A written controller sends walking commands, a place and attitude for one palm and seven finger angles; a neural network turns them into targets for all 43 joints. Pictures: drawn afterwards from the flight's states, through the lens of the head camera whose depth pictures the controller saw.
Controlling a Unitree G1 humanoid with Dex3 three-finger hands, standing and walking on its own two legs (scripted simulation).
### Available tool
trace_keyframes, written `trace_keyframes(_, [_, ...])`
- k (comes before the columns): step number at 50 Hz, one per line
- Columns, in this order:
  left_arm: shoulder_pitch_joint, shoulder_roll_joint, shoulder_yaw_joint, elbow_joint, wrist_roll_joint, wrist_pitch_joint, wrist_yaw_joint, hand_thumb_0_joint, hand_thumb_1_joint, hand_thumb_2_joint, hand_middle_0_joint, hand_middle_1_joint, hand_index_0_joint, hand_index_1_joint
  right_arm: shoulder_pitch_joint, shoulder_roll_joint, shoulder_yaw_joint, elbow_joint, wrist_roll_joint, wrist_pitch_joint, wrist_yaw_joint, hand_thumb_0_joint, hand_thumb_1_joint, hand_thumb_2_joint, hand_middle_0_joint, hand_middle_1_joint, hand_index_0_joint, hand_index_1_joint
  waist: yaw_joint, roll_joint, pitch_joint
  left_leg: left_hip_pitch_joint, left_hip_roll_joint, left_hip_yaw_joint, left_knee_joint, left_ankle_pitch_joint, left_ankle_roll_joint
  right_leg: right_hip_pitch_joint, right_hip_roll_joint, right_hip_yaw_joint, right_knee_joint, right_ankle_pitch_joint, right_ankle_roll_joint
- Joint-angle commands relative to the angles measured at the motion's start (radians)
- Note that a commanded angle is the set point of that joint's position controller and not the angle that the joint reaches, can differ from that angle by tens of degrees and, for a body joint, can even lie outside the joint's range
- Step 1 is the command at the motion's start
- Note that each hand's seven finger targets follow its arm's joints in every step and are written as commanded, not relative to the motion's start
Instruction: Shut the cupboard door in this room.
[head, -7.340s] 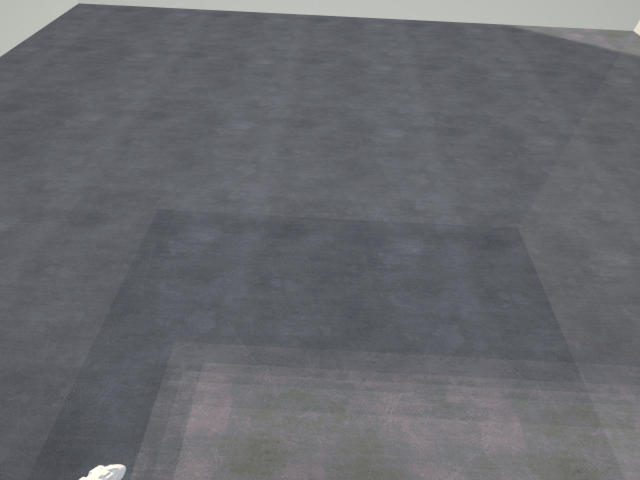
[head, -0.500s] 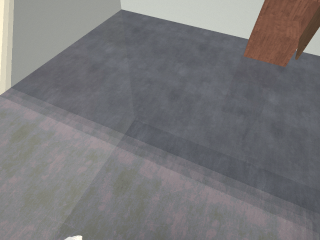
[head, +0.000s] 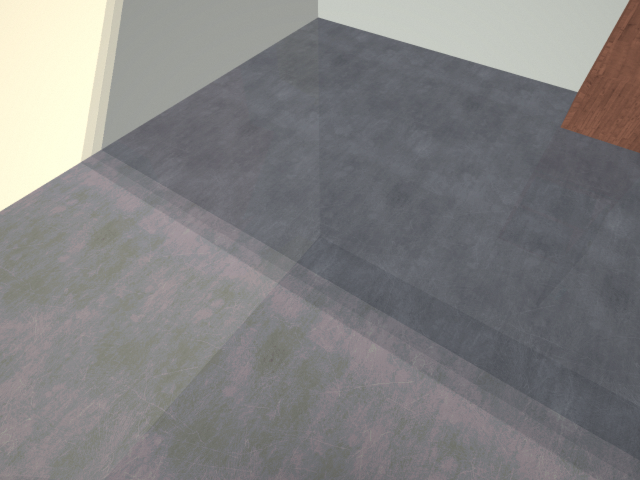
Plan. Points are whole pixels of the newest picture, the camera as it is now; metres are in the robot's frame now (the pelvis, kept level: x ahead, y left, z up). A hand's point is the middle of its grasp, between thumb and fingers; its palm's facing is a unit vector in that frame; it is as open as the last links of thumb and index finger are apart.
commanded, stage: turn or walk to find it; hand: left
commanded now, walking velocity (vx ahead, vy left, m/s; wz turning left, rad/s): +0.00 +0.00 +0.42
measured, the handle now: out of the picture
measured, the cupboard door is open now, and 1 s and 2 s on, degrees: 85 85 85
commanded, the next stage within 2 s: none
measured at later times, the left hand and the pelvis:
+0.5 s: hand out of the picture +0.05 +0.20 -0.15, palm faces +0.19 -0.94 -0.30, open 7.4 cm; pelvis -0.03 -0.02 -0.01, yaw +10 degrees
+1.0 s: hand out of the picture -0.13 +0.19 -0.19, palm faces +0.44 -0.86 -0.25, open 7.4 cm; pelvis -0.06 -0.01 -0.01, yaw +24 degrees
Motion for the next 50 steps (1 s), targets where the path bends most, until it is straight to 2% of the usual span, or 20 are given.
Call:
trace_keyframes(1, [0.017,0.205,0.049,-0.040,-0.013,-0.007,0.015,0.000,0.900,0.900,-0.200,-0.300,-0.200,-0.300,0.027,-0.061,-0.010,-0.053,-0.006,-0.038,-0.006,0.000,-0.900,-0.900,0.200,0.300,0.200,0.300,-0.028,-0.134,-0.110,0.086,0.006,0.031,-0.261,0.204,0.018,0.063,-0.244,0.159,-0.019,0.484,-0.054])
trace_keyframes(2, [0.017,0.183,0.048,-0.049,-0.019,-0.001,0.012,0.000,0.900,0.900,-0.200,-0.300,-0.200,-0.300,0.046,-0.096,-0.016,-0.055,-0.010,-0.046,-0.005,0.000,-0.900,-0.900,0.200,0.300,0.200,0.300,-0.038,-0.049,-0.123,0.176,0.065,-0.039,-0.328,0.323,0.044,-0.028,-0.198,0.110,0.048,0.343,-0.008])
trace_keyframes(4, [0.001,0.112,0.031,-0.095,-0.017,0.010,0.003,0.000,0.900,0.900,-0.200,-0.300,-0.200,-0.300,0.067,-0.200,-0.039,-0.074,-0.020,-0.045,-0.007,0.000,-0.900,-0.900,0.200,0.300,0.200,0.300,-0.052,0.246,-0.088,0.201,0.346,-0.350,-0.397,0.597,0.213,-0.264,-0.045,0.010,0.324,-0.259,0.083])
trace_keyframes(6, [-0.073,0.137,0.037,-0.098,-0.010,0.029,0.005,0.000,0.900,0.900,-0.200,-0.300,-0.200,-0.300,0.048,-0.171,-0.032,-0.066,-0.021,-0.045,-0.021,0.000,-0.900,-0.900,0.200,0.300,0.200,0.300,-0.055,0.236,-0.040,0.114,0.290,-0.317,-0.418,0.555,0.233,-0.286,-0.056,0.103,0.505,-0.254,0.080])
trace_keyframes(10, [-0.049,0.124,0.039,-0.087,-0.012,0.024,-0.006,0.000,0.900,0.900,-0.200,-0.300,-0.200,-0.300,0.010,-0.163,-0.030,-0.097,-0.018,-0.053,-0.023,0.000,-0.900,-0.900,0.200,0.300,0.200,0.300,-0.032,0.131,-0.070,0.135,0.221,-0.225,-0.385,0.606,0.211,-0.291,-0.050,0.106,0.537,-0.159,0.098])
trace_keyframes(13, [-0.083,0.122,0.041,-0.113,-0.013,0.025,-0.005,0.000,0.900,0.900,-0.200,-0.300,-0.200,-0.300,0.039,-0.169,-0.038,-0.104,-0.020,-0.051,-0.019,0.000,-0.900,-0.900,0.200,0.300,0.200,0.300,-0.049,0.120,-0.069,0.136,0.216,-0.252,-0.382,0.596,0.216,-0.286,-0.040,0.104,0.482,-0.164,0.106])
trace_keyframes(19, [-0.097,0.112,0.038,-0.162,-0.019,0.017,-0.003,0.000,0.900,0.900,-0.200,-0.300,-0.200,-0.300,0.039,-0.185,-0.056,-0.136,-0.029,-0.042,-0.010,0.000,-0.900,-0.900,0.200,0.300,0.200,0.300,-0.052,0.166,-0.099,0.088,0.193,-0.314,-0.336,0.607,0.214,-0.169,0.003,0.088,0.251,-0.159,0.099])
trace_keyframes(22, [-0.002,0.133,0.044,-0.150,-0.020,0.003,0.001,0.000,0.900,0.900,-0.200,-0.300,-0.200,-0.300,0.006,-0.174,-0.062,-0.159,-0.020,-0.038,-0.005,0.000,-0.900,-0.900,0.200,0.300,0.200,0.300,-0.001,0.137,-0.132,-0.016,0.134,-0.289,-0.240,0.523,0.154,0.032,0.005,0.073,-0.038,0.051,0.096])
trace_keyframes(23, [0.026,0.184,0.053,-0.148,-0.012,-0.009,0.005,0.000,0.900,0.900,-0.200,-0.300,-0.200,-0.300,0.017,-0.140,-0.059,-0.166,-0.012,-0.039,0.001,0.000,-0.900,-0.900,0.200,0.300,0.200,0.300,0.009,0.022,-0.144,-0.132,0.072,-0.237,-0.151,0.370,0.099,0.164,-0.086,0.159,-0.145,0.107,0.075])
trace_keyframes(24, [0.041,0.275,0.072,-0.150,0.002,-0.017,0.013,0.000,0.900,0.900,-0.200,-0.300,-0.200,-0.300,0.027,-0.069,-0.046,-0.194,-0.009,-0.041,0.007,0.000,-0.900,-0.900,0.200,0.300,0.200,0.300,0.013,-0.262,-0.140,-0.311,-0.065,-0.072,0.048,0.041,0.027,0.242,-0.341,0.412,-0.193,0.195,-0.018])
trace_keyframes(25, [0.026,0.289,0.075,-0.169,-0.008,-0.015,0.012,0.000,0.900,0.900,-0.200,-0.300,-0.200,-0.300,0.002,-0.110,-0.057,-0.201,-0.021,-0.025,0.002,0.000,-0.900,-0.900,0.200,0.300,0.200,0.300,0.029,-0.304,-0.115,-0.295,-0.049,-0.091,0.248,-0.141,0.020,0.089,-0.444,0.466,-0.232,0.187,-0.105])
trace_keyframes(27, [-0.071,0.229,0.064,-0.193,-0.008,-0.012,0.011,0.000,0.900,0.900,-0.200,-0.300,-0.200,-0.300,-0.007,-0.118,-0.065,-0.173,-0.024,-0.009,0.011,0.000,-0.900,-0.900,0.200,0.300,0.200,0.300,-0.015,-0.152,-0.011,-0.299,-0.016,-0.110,0.473,-0.041,0.023,-0.053,-0.353,0.367,-0.245,0.085,-0.114])
trace_keyframes(29, [-0.142,0.187,0.049,-0.214,-0.007,-0.016,0.011,0.000,0.900,0.900,-0.200,-0.300,-0.200,-0.300,0.063,-0.095,-0.060,-0.139,-0.026,-0.003,0.022,0.000,-0.900,-0.900,0.200,0.300,0.200,0.300,-0.061,-0.121,-0.012,-0.282,0.004,-0.076,0.515,0.059,0.005,-0.049,-0.276,0.202,-0.206,0.157,-0.074])
trace_keyframes(37, [0.006,0.214,0.053,-0.159,-0.002,-0.018,0.010,0.000,0.900,0.900,-0.200,-0.300,-0.200,-0.300,-0.017,-0.089,-0.041,-0.150,-0.020,-0.004,0.021,0.000,-0.900,-0.900,0.200,0.300,0.200,0.300,0.008,-0.156,-0.062,-0.254,0.019,-0.002,0.310,0.012,-0.030,0.107,-0.298,0.130,-0.155,0.396,-0.099])
trace_keyframes(44, [0.005,0.254,0.068,-0.124,0.003,-0.005,0.008,0.000,0.900,0.900,-0.200,-0.300,-0.200,-0.300,-0.013,-0.076,-0.022,-0.153,-0.007,-0.025,0.015,0.000,-0.900,-0.900,0.200,0.300,0.200,0.300,0.002,-0.201,-0.117,-0.086,0.011,0.069,-0.030,0.009,-0.001,0.122,-0.325,0.087,-0.059,0.486,-0.096])
trace_keyframes(46, [-0.016,0.244,0.068,-0.123,-0.009,0.003,0.005,0.000,0.900,0.900,-0.200,-0.300,-0.200,-0.300,0.046,-0.100,-0.025,-0.137,-0.011,-0.035,0.014,0.000,-0.900,-0.900,0.200,0.300,0.200,0.300,-0.039,-0.136,-0.129,0.086,0.021,0.075,-0.248,0.204,0.016,0.010,-0.294,0.024,0.035,0.361,-0.024])
trace_keyframes(47, [-0.002,0.207,0.063,-0.136,-0.017,0.011,0.001,0.000,0.900,0.900,-0.200,-0.300,-0.200,-0.300,0.069,-0.162,-0.040,-0.137,-0.016,-0.046,0.014,0.000,-0.900,-0.900,0.200,0.300,0.200,0.300,-0.054,0.037,-0.151,0.214,0.131,-0.073,-0.342,0.329,0.062,-0.132,-0.223,-0.029,0.184,0.188,0.035])
trace_keyframes(48, [-0.017,0.145,0.046,-0.169,-0.017,0.015,-0.007,0.000,0.900,0.900,-0.200,-0.300,-0.200,-0.300,0.093,-0.251,-0.058,-0.144,-0.020,-0.046,0.012,0.000,-0.900,-0.900,0.200,0.300,0.200,0.300,-0.067,0.307,-0.131,0.281,0.350,-0.331,-0.375,0.613,0.156,-0.351,-0.103,-0.053,0.377,-0.264,0.099])
trace_keyframes(49, [-0.069,0.148,0.038,-0.197,-0.009,0.023,-0.005,0.000,0.900,0.900,-0.200,-0.300,-0.200,-0.300,0.130,-0.272,-0.062,-0.136,-0.021,-0.040,0.003,0.000,-0.900,-0.900,0.200,0.300,0.200,0.300,-0.094,0.230,-0.118,0.212,0.406,-0.356,-0.373,0.688,0.239,-0.358,-0.083,0.024,0.512,-0.342,0.097])
trace_keyframes(50, [-0.102,0.136,0.042,-0.185,-0.007,0.032,0.001,0.000,0.900,0.900,-0.200,-0.300,-0.200,-0.300,0.120,-0.250,-0.058,-0.120,-0.023,-0.046,-0.009,0.000,-0.900,-0.900,0.200,0.300,0.200,0.300,-0.089,0.276,-0.117,0.194,0.356,-0.327,-0.373,0.692,0.224,-0.379,-0.081,0.083,0.576,-0.309,0.102])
